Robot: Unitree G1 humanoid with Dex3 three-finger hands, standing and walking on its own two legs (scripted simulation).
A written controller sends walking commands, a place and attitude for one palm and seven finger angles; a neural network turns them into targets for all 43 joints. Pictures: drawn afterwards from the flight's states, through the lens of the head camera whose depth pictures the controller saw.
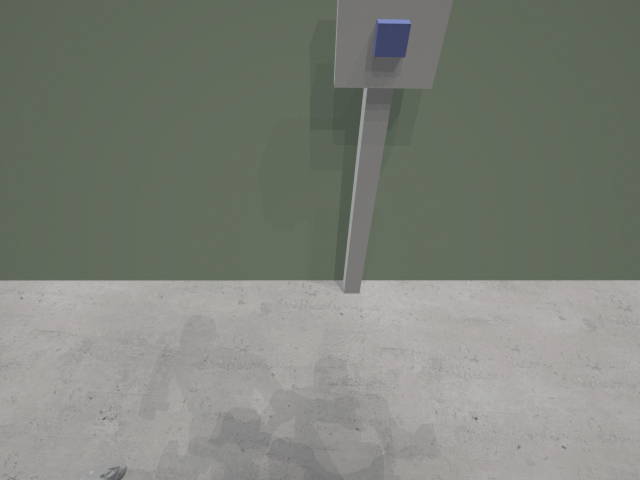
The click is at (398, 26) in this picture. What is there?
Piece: button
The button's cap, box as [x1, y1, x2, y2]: [373, 19, 410, 56]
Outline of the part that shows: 377,19 373,50 374,56 404,56 410,27 409,20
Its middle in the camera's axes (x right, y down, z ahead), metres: +0.14 -0.39 +0.76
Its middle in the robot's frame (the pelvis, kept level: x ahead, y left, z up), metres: +0.86 -0.09 +0.18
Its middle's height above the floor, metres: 0.95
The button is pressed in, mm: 0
